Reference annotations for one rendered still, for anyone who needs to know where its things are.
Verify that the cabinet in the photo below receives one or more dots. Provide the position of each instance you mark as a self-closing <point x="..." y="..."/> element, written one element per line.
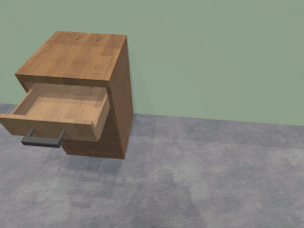
<point x="88" y="59"/>

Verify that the drawer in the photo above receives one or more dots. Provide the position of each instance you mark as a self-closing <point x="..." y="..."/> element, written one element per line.
<point x="79" y="110"/>

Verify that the handle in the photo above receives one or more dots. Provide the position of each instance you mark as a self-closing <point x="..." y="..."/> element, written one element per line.
<point x="43" y="142"/>

